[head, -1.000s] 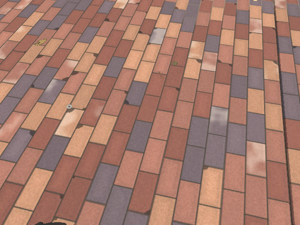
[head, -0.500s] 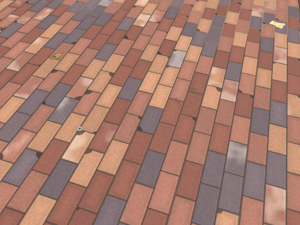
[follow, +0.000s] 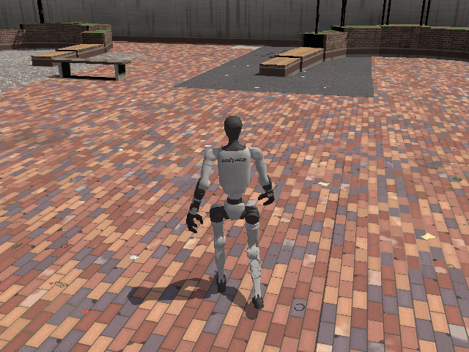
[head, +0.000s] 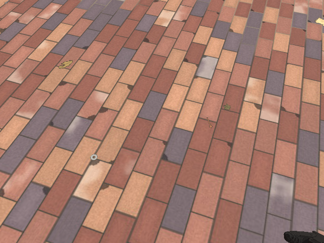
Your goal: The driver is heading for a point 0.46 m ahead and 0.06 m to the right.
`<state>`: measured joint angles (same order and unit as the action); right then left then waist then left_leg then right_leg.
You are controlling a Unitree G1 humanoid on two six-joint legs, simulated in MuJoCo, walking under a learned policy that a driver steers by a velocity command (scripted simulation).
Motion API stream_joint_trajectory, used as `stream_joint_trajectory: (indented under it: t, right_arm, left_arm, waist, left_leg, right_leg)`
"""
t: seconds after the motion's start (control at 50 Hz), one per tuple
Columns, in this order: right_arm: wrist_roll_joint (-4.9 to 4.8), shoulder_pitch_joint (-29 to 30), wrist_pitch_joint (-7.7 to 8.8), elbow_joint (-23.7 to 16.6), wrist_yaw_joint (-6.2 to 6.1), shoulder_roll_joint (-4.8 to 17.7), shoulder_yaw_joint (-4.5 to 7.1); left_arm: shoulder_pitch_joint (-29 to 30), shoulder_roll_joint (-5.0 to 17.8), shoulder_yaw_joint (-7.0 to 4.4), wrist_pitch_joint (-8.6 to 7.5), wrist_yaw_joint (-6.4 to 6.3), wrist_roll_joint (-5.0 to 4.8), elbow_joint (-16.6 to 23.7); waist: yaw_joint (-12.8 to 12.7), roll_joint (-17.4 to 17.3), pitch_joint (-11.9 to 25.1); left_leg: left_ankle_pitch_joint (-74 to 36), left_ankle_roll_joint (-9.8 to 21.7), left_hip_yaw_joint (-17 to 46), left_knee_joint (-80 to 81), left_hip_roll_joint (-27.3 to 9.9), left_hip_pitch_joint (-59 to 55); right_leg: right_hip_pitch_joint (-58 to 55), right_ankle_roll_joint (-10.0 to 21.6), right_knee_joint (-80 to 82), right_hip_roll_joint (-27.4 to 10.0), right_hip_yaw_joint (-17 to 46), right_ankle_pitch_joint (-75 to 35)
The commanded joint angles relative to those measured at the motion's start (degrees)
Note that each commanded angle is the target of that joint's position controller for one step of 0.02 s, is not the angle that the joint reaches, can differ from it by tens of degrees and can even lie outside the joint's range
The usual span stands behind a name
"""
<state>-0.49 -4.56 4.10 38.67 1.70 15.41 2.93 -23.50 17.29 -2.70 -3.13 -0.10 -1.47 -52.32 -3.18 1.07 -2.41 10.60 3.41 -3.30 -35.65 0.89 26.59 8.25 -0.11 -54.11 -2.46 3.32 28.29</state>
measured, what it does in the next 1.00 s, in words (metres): walks ahead: right foot, then left foot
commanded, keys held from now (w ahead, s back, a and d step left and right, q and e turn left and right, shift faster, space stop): w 0.44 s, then no key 0.56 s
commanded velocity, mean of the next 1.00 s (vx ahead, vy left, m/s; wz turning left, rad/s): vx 0.32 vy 0.00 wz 0.00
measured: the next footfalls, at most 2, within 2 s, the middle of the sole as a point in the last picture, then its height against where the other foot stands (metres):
right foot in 0.48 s outside the picture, level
left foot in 0.88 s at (148, 240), level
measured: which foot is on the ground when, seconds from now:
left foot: down 0.00-0.50, up 0.52-0.86, down 0.88-1.00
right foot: up 0.00-0.46, down 0.48-1.00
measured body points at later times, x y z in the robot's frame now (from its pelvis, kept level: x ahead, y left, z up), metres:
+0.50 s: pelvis +0.26 -0.03 +0.00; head +0.29 -0.04 +0.45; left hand +0.47 +0.20 -0.08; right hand +0.25 -0.32 -0.13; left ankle +0.09 +0.10 -0.71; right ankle +0.38 -0.14 -0.72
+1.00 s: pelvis +0.39 -0.04 +0.02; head +0.40 -0.02 +0.47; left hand +0.49 +0.22 -0.12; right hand +0.51 -0.30 -0.10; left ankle +0.42 +0.10 -0.72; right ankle +0.38 -0.14 -0.72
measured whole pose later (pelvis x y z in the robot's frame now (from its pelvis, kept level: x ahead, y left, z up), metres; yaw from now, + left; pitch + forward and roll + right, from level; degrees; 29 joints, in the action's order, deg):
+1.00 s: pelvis +0.39 -0.04 +0.02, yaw +1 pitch +0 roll -1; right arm 0.5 -8.8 -0.6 51.9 -1.7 14.2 2.5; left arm -8.9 13.5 -0.9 -1.4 -0.1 1.1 -53.3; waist -0.8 0.3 -0.7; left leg 11.9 -1.7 1.7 -28.5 -2.6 16.4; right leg 11.0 1.2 -25.5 1.4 -3.4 14.2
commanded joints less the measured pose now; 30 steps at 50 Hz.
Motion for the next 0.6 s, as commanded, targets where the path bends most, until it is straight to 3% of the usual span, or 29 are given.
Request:
stream_joint_trajectory:
  t: [0.02,0.04,0.06,0.12,0.2,0.28,0.38,0.44,0.46,0.48,0.5,0.52,0.54,0.56,0.58,0.6]
  right_arm:
    - [-0.13,-12.15,0.64,0.82,-0.30,9.21,2.42]
    - [0.40,-9.42,0.91,0.90,0.00,7.72,1.98]
    - [0.97,-7.55,1.30,0.91,0.11,6.33,1.60]
    - [0.59,-7.17,2.35,2.35,0.01,6.06,1.59]
    - [0.55,-10.50,2.17,4.72,-1.10,7.75,1.94]
    - [-0.03,-13.70,1.45,6.66,-1.78,9.32,2.17]
    - [-0.53,-18.05,0.05,9.72,-1.99,10.13,2.43]
    - [-0.73,-17.45,-0.83,10.48,-2.22,11.18,2.84]
    - [-0.62,-15.92,-1.22,10.37,-2.33,11.42,2.83]
    - [-0.30,-15.73,-1.59,10.23,-2.51,10.31,2.33]
    - [1.06,-16.28,-1.49,8.57,-2.80,7.62,1.08]
    - [1.10,-25.20,-0.54,9.20,-2.24,0.70,-0.95]
    - [0.12,-22.80,0.23,10.88,-2.16,7.08,0.48]
    - [-1.39,-17.61,0.47,9.32,-2.12,9.29,1.25]
    - [-1.06,-14.57,0.27,8.72,-2.45,8.59,1.00]
    - [-0.19,-12.78,-0.29,8.50,-2.78,8.25,1.24]
  left_arm:
    - [6.25,7.66,-1.33,-3.01,0.25,-1.29,7.95]
    - [6.86,6.95,-1.45,-2.86,0.04,-0.17,7.79]
    - [5.25,6.41,-1.67,-2.26,-0.05,0.28,7.17]
    - [4.17,4.12,-1.46,-0.46,-0.23,0.64,6.40]
    - [12.29,3.30,-1.34,-0.37,-0.25,1.41,8.97]
    - [19.75,1.68,-0.66,-1.26,0.60,1.11,10.79]
    - [26.57,1.77,-0.27,-2.03,2.21,0.52,13.74]
    - [24.40,3.56,-0.75,-2.47,2.87,0.46,13.93]
    - [20.01,4.85,-1.48,-2.63,2.74,0.85,12.81]
    - [11.81,7.47,-2.84,-2.77,2.30,1.52,10.33]
    - [2.69,11.84,-3.84,-2.81,1.81,2.71,8.76]
    - [1.00,15.25,-4.48,-2.33,1.98,2.84,7.57]
    - [-0.33,9.54,-3.15,-2.01,2.12,1.89,8.04]
    - [4.33,7.62,-2.34,-1.97,1.97,1.81,8.56]
    - [8.84,6.28,-1.83,-1.89,1.87,1.80,9.03]
    - [11.91,4.75,-1.42,-1.85,1.85,1.78,9.12]
  waist:
    - [7.06,-6.88,6.18]
    - [5.14,-4.97,3.57]
    - [2.99,-6.31,3.25]
    - [1.23,-6.16,2.37]
    - [3.02,-3.85,-0.58]
    - [5.92,-3.48,-1.56]
    - [8.14,-3.64,-2.67]
    - [5.97,-5.46,-0.96]
    - [3.07,-5.87,1.48]
    - [-0.69,-5.04,7.46]
    - [-3.29,0.78,17.03]
    - [0.78,16.50,24.53]
    - [-2.55,9.15,26.17]
    - [-1.74,6.86,17.75]
    - [0.21,2.62,13.28]
    - [1.69,1.21,9.60]
  left_leg:
    - [17.74,10.85,33.94,23.08,-19.34,-29.72]
    - [11.26,9.94,27.95,23.90,-16.70,-23.20]
    - [6.85,9.19,23.60,25.16,-14.48,-18.91]
    - [1.07,10.24,17.22,28.78,-12.84,-13.91]
    - [-2.59,10.60,13.33,30.73,-12.64,-15.95]
    - [-5.22,9.01,9.00,30.39,-11.69,-18.17]
    - [-7.83,8.36,8.72,26.26,-14.56,-26.29]
    - [-16.90,6.86,9.38,21.47,-16.11,-30.31]
    - [-28.72,5.55,7.90,15.36,-14.42,-30.47]
    - [-36.12,3.48,5.43,4.56,-10.88,-28.29]
    - [-22.31,0.59,3.05,-12.23,-7.10,-17.51]
    - [21.23,-3.84,3.45,-32.39,3.76,4.97]
    - [26.38,-3.82,12.71,-38.84,2.81,7.80]
    - [23.44,-3.48,11.85,-39.92,0.35,11.05]
    - [19.50,-3.82,9.25,-36.96,-2.79,10.22]
    - [16.47,-4.26,8.17,-33.25,-4.58,8.41]
  right_leg:
    - [33.95,2.42,-20.00,-2.47,1.47,-5.31]
    - [31.52,2.34,-16.85,-4.32,1.10,-9.14]
    - [27.70,2.30,-14.48,-5.95,1.75,-11.89]
    - [24.91,0.95,-9.94,-6.66,0.88,-15.14]
    - [31.43,-1.25,1.90,-6.80,0.65,-25.40]
    - [29.63,-1.70,14.76,-4.68,-1.52,-33.84]
    - [29.98,-0.14,22.71,-2.91,-2.08,-30.74]
    - [25.17,2.37,25.29,-1.20,-3.16,-24.31]
    - [18.51,3.64,27.30,0.79,-4.77,-24.14]
    - [6.40,5.38,28.31,1.91,-5.86,-28.25]
    - [-11.49,8.93,24.31,-8.07,3.93,-44.05]
    - [-30.81,19.35,27.16,-21.78,27.74,-48.77]
    - [-29.06,18.59,30.20,-20.65,30.21,-48.09]
    - [-22.17,16.50,30.58,-18.83,20.64,-51.88]
    - [-14.80,15.03,31.65,-16.19,14.56,-55.29]
    - [-8.11,14.26,33.47,-14.44,10.97,-56.36]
